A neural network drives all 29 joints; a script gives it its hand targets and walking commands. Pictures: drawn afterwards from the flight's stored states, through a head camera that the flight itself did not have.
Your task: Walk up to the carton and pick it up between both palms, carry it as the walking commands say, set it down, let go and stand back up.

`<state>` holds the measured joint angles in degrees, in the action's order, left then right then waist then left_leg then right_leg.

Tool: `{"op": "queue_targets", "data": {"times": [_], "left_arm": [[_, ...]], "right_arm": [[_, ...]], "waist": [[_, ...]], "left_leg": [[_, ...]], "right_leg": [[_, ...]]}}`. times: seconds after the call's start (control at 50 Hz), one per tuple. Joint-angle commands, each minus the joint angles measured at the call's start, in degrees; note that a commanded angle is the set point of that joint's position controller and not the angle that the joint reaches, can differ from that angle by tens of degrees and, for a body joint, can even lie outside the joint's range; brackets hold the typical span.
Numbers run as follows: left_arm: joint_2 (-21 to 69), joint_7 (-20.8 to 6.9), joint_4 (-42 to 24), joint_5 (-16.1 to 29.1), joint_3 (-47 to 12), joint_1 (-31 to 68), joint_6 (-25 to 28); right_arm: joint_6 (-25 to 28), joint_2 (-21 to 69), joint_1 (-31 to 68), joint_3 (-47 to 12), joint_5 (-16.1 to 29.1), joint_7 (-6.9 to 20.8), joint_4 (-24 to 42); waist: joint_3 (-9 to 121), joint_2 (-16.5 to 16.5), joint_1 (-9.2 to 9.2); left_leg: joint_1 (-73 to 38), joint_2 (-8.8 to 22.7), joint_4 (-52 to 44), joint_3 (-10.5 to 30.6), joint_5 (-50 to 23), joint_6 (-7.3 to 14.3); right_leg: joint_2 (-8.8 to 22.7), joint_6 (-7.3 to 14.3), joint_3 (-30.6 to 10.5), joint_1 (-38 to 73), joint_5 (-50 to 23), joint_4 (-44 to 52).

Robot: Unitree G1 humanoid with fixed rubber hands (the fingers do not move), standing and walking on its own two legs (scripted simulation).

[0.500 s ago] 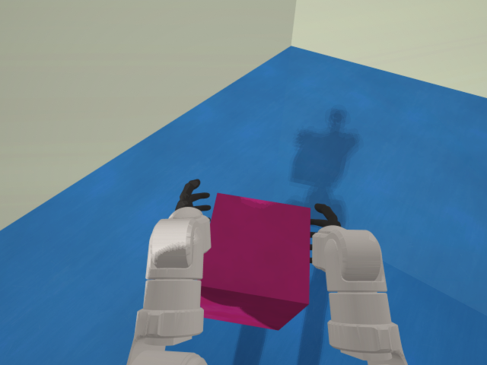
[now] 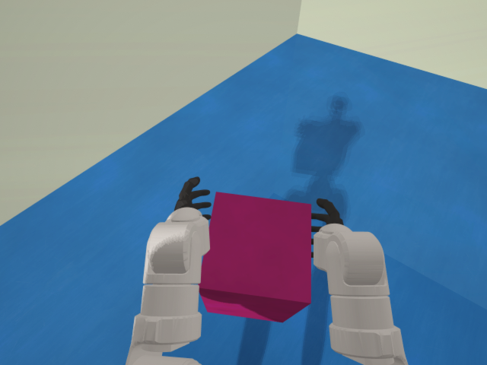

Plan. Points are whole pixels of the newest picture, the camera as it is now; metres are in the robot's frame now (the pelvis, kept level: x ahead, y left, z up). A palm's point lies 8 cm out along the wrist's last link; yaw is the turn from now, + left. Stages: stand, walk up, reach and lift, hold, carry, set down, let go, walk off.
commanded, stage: carry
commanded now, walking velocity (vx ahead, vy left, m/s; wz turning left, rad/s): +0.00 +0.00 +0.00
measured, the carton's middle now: (253, 264) +0.31 +0.01 -0.02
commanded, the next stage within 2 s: hold in 1.88 s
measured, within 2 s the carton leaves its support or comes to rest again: neither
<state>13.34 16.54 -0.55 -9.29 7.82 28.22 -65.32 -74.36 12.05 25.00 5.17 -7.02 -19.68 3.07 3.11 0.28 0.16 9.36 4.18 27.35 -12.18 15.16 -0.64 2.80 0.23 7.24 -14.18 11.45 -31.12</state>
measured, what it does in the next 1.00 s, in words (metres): steps on the spot: right foot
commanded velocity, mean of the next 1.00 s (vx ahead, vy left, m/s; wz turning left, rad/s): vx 0.00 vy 0.00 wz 0.00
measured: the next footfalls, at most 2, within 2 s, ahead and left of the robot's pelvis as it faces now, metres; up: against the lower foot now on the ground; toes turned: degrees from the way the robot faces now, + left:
right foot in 0.36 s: +0.05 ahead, -0.14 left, +0.00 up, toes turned +25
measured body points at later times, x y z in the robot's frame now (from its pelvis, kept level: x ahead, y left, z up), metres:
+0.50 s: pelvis +0.02 +0.03 -0.02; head +0.03 +0.05 +0.43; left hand +0.36 +0.15 +0.06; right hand +0.33 -0.08 +0.05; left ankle -0.07 +0.09 -0.75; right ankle +0.00 -0.10 -0.75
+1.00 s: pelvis -0.02 +0.05 -0.02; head -0.03 +0.07 +0.43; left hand +0.31 +0.17 +0.07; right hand +0.29 -0.06 +0.06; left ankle -0.07 +0.09 -0.75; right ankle +0.00 -0.10 -0.75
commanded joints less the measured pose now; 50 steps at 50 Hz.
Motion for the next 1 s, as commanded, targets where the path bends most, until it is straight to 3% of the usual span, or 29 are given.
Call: {"op": "queue_targets", "data": {"times": [0.0,0.02,0.04,0.06,0.08,0.1,0.12,0.14,0.16,0.18,0.2,0.22,0.24,0.26,0.28,0.32,0.34,0.38,0.4,0.44,0.5,0.54,0.64,0.8,0.98], "left_arm": [[66.60,-20.58,4.65,23.98,-32.67,16.68,-3.46],[66.95,-20.63,4.77,24.18,-33.10,16.97,-3.38],[67.06,-20.73,4.79,24.50,-33.45,17.57,-3.28],[66.90,-20.84,4.70,24.75,-33.53,18.11,-3.18],[66.63,-20.90,4.67,24.78,-33.32,17.85,-3.04],[66.33,-20.90,4.77,24.76,-32.99,17.33,-2.89],[65.85,-20.91,4.85,24.58,-32.54,16.88,-2.82],[65.07,-20.91,5.22,24.14,-31.68,16.06,-2.70],[64.68,-20.82,5.48,23.48,-31.13,15.72,-2.36],[64.70,-20.75,5.51,23.12,-30.92,15.56,-1.94],[65.28,-20.61,4.22,23.15,-31.80,16.37,-2.01],[66.62,-20.41,3.19,23.29,-33.08,17.70,-2.40],[66.92,-20.41,4.64,23.46,-33.81,17.28,-2.54],[67.02,-20.56,5.09,23.87,-33.95,17.14,-2.42],[66.92,-20.83,5.04,24.31,-33.66,17.48,-2.34],[67.35,-21.07,3.57,24.96,-33.92,18.14,-2.24],[67.32,-21.20,2.77,25.21,-33.93,18.71,-2.19],[66.54,-21.41,3.55,24.98,-33.27,18.49,-1.87],[66.58,-21.35,4.13,24.63,-32.82,17.33,-2.04],[66.61,-21.31,5.77,24.11,-32.45,16.06,-2.36],[67.30,-21.14,5.60,24.14,-33.11,17.26,-2.65],[67.47,-21.20,5.80,24.36,-33.25,17.95,-2.75],[67.30,-21.44,6.70,24.85,-32.60,18.81,-2.90],[67.19,-21.55,7.67,25.05,-32.26,19.95,-3.16],[66.66,-21.62,8.68,24.92,-31.46,21.11,-2.79]], "right_arm": [[6.36,58.56,38.59,-32.53,25.72,23.16,10.27],[6.45,58.65,38.23,-32.60,25.73,23.24,10.13],[6.57,58.75,37.96,-32.63,25.66,23.25,10.16],[6.73,58.75,37.92,-32.62,25.57,23.17,10.37],[6.86,58.67,38.23,-32.57,25.51,23.06,10.75],[6.95,58.71,38.51,-32.48,25.41,22.98,11.04],[6.87,59.07,38.62,-32.47,25.35,22.97,10.82],[6.70,59.01,38.48,-32.52,25.37,22.94,10.12],[6.71,59.05,37.85,-32.62,25.31,23.10,9.15],[7.11,59.12,38.32,-32.97,25.23,23.36,9.12],[7.39,58.97,38.57,-32.90,25.47,23.63,9.60],[7.29,58.63,38.32,-32.66,26.23,23.87,10.09],[7.10,58.35,37.65,-32.43,26.37,23.98,8.97],[7.07,58.20,37.45,-32.36,26.18,24.04,8.51],[7.22,57.88,37.46,-31.95,25.63,24.00,8.72],[7.68,57.73,38.48,-31.74,25.14,23.97,10.75],[7.84,57.97,38.54,-31.89,25.17,23.95,10.76],[7.76,59.23,38.26,-32.27,25.09,23.54,10.09],[7.42,59.26,38.17,-32.66,25.41,23.38,10.15],[7.06,59.14,38.47,-33.11,25.69,23.49,9.56],[6.82,58.71,40.00,-32.90,26.27,24.02,8.86],[6.64,58.82,40.15,-32.63,26.43,24.18,8.04],[6.46,58.83,40.16,-31.83,26.08,24.04,7.05],[6.40,58.69,40.82,-31.03,25.94,24.03,6.10],[6.73,58.73,41.95,-30.39,25.83,23.95,5.26]], "waist": [[22.70,-6.31,0.38],[22.42,-7.17,0.60],[22.20,-6.43,0.83],[22.25,-4.04,0.86],[22.16,0.07,0.35],[21.46,4.56,-0.25],[20.10,9.08,-0.83],[20.09,9.81,-1.33],[21.35,8.53,-0.93],[23.39,6.60,-0.42],[24.97,-0.14,0.21],[24.00,-11.20,1.12],[22.98,-13.47,1.50],[22.74,-12.08,1.46],[22.19,-10.84,1.16],[22.58,-9.23,0.47],[23.62,-7.20,0.20],[25.04,0.87,0.54],[24.87,3.37,0.60],[24.25,3.66,0.50],[23.53,-1.81,0.42],[22.85,-3.27,0.43],[21.78,-2.41,0.47],[20.73,-2.71,0.52],[19.28,-1.87,0.22]], "left_leg": [[-20.42,6.46,5.09,4.22,-63.61,2.38],[-22.22,6.34,7.09,3.98,-66.75,2.63],[-20.54,5.49,8.23,3.46,-64.23,2.30],[-15.39,4.19,9.56,2.65,-56.98,1.42],[-6.41,2.19,10.25,0.95,-43.41,0.24],[5.64,-0.21,8.23,-0.92,-23.74,-0.67],[17.45,-2.66,5.86,-1.62,1.30,-0.90],[20.23,-3.44,1.55,-1.02,9.30,-1.04],[12.34,-2.80,-5.32,-0.09,2.10,-0.93],[-2.03,-0.63,-10.65,1.44,-14.11,-0.31],[-15.14,4.74,-6.37,5.25,-43.97,1.92],[-28.61,11.77,0.64,10.92,-77.81,5.75],[-35.41,13.79,2.94,12.77,-88.51,8.64],[-34.57,14.01,2.79,12.73,-84.59,9.03],[-30.83,12.83,2.77,10.95,-77.41,8.07],[-22.68,9.17,4.14,5.93,-62.98,5.16],[-17.00,7.97,4.51,4.39,-53.60,3.79],[-6.52,4.27,6.66,4.25,-27.22,1.21],[-3.09,3.62,7.12,5.17,-19.52,0.35],[-3.77,3.74,5.24,5.85,-19.07,0.32],[-9.21,6.89,4.36,7.62,-41.16,2.06],[-10.75,7.48,4.32,7.70,-47.87,2.52],[-8.95,6.42,3.74,7.20,-42.56,1.88],[-8.29,6.32,2.41,7.62,-40.58,1.80],[-6.22,5.65,-0.62,8.20,-29.45,1.62]], "right_leg": [[-0.43,-0.15,1.84,-1.70,-17.65,2.33],[-1.58,-0.45,3.45,-3.05,-13.95,5.75],[-1.76,-0.48,3.99,-0.78,-17.05,8.22],[-0.89,-0.27,3.33,4.84,-26.50,8.46],[1.19,0.63,1.15,13.79,-41.31,7.31],[4.65,2.64,-2.60,24.54,-57.09,3.49],[9.09,5.60,-7.28,33.31,-70.02,-1.29],[11.26,7.44,-8.94,36.14,-75.28,-3.43],[11.20,6.54,-7.22,31.06,-69.68,-4.39],[9.62,3.74,-4.60,19.44,-56.21,-4.68],[5.48,0.89,-2.01,5.85,-30.54,-7.52],[0.09,-0.77,1.08,-11.00,6.06,-11.94],[-2.52,-0.47,0.01,-19.20,19.30,-11.18],[-2.38,0.05,-1.76,-19.18,18.02,-8.81],[-1.92,0.37,-2.63,-16.30,13.05,-4.66],[-1.13,0.22,-1.12,-6.66,-1.94,4.06],[0.56,0.47,-1.41,0.95,-13.35,7.09],[8.34,3.98,-8.74,11.80,-46.82,0.00],[10.50,5.28,-10.17,14.87,-52.53,-0.93],[9.98,4.83,-8.52,13.23,-47.43,-1.60],[6.22,2.35,-5.44,5.95,-26.07,-2.58],[4.86,1.84,-4.40,3.75,-20.15,-2.94],[5.44,1.94,-4.81,4.91,-23.17,-2.33],[5.36,1.43,-4.30,4.16,-18.46,-1.54],[5.53,1.27,-4.79,3.42,-12.30,0.74]]}}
